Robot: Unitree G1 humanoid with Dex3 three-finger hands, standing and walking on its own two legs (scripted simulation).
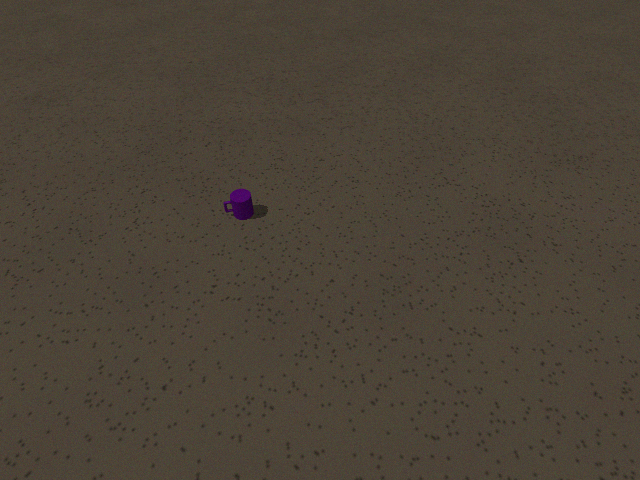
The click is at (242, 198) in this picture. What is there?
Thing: mug
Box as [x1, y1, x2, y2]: [223, 189, 253, 219]
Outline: 237,189 230,194 230,201 223,202 225,211 232,211 235,217 239,219 245,219 250,217 253,213 250,193 245,189
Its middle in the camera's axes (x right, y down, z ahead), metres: -0.36 -0.15 +1.75
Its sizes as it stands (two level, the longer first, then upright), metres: 0.127 0.093 0.109
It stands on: the floor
